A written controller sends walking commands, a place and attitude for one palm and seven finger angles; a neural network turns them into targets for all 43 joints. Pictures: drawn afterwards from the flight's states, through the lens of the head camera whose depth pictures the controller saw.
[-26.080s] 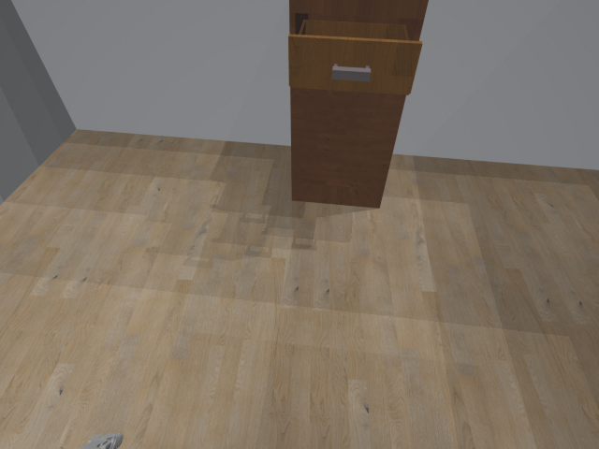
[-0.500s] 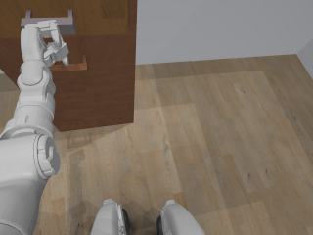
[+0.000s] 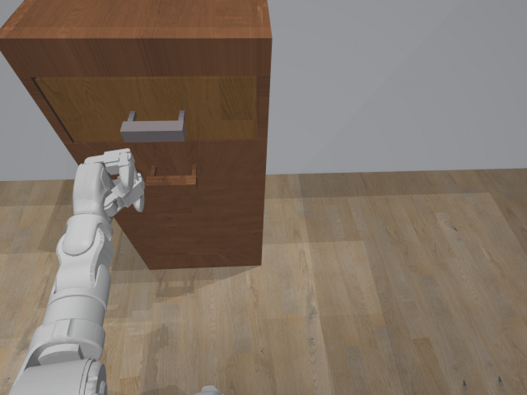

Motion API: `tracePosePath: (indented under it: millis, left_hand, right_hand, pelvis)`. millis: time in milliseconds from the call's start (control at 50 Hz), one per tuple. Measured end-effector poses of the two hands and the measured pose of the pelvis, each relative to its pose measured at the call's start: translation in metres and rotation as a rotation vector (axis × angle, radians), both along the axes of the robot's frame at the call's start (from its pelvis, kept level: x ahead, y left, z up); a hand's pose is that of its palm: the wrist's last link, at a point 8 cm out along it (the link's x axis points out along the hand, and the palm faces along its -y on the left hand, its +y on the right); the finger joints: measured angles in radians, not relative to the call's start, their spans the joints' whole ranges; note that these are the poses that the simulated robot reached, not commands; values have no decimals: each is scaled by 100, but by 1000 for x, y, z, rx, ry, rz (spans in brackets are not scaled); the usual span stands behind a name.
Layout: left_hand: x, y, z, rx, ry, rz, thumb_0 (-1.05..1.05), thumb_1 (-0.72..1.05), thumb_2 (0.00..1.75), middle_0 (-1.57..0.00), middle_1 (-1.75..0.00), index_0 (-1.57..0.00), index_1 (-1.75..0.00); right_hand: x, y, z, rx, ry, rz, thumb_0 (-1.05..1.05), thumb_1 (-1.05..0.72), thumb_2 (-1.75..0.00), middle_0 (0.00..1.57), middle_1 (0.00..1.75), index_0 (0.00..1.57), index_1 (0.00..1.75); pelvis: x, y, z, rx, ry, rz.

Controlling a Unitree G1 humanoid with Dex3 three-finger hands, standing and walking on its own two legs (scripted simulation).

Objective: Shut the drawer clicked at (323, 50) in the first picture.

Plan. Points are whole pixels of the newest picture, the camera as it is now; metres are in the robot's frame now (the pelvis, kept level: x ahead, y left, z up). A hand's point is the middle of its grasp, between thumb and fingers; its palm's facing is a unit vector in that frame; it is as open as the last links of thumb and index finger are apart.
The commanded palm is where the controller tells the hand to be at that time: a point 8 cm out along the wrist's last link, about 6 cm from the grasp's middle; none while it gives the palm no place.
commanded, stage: draw the hand back to the body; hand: left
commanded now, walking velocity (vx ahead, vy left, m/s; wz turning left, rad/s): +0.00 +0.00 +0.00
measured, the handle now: (156, 123) +0.59 +0.20 +0.04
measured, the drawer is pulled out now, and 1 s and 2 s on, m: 0.00 0.00 0.00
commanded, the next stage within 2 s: step back with the hand held close in 1.08 s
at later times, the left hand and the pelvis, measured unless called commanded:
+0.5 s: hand (69, 264) +0.26 +0.21 +0.15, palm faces +0.28 -0.93 -0.25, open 3.3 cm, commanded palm +0.21 +0.25 +0.16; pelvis -0.02 -0.02 +0.04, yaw +2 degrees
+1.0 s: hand out of the picture +0.15 +0.23 +0.21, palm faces +0.42 -0.82 -0.40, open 3.2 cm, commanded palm +0.11 +0.27 +0.22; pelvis -0.02 -0.01 +0.05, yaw +2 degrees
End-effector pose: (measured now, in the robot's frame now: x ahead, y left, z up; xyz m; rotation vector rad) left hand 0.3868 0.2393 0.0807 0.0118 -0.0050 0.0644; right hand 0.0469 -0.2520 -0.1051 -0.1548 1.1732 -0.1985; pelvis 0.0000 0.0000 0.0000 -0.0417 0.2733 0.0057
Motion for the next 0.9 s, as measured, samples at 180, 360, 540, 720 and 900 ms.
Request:
tracePosePath:
  millis: [180,360,540,720,900]
  left_hand:
    - [-65,5,32,30,-55,-7,1,90,90,-140,-160,-140,-160]
    - [-126,2,57,184,7,106,1,90,90,-140,-160,-140,-160]
    - [-176,15,87,259,-18,237,1,89,90,-140,-160,-140,-160]
    - [-224,17,113,333,-69,266,1,89,90,-140,-160,-140,-160]
    - [-267,27,137,421,-110,319,1,89,90,-141,-160,-141,-159]
  right_hand:
    - [85,0,28,-7,-286,112,1,-90,-90,20,30,20,30]
    - [117,14,59,4,-423,146,1,-90,-90,20,30,20,30]
    - [116,22,71,7,-446,182,1,-90,-90,21,30,20,30]
    - [111,21,71,12,-442,191,1,-90,-90,21,30,20,30]
    - [118,21,75,0,-475,207,1,-90,-90,21,30,20,30]
  pelvis:
    - [-6,-6,10,14,-105,32]
    - [-18,-12,28,39,-213,22]
    - [-23,-16,43,42,-298,24]
    - [-20,-15,48,43,-338,17]
    - [-16,-13,49,39,-351,21]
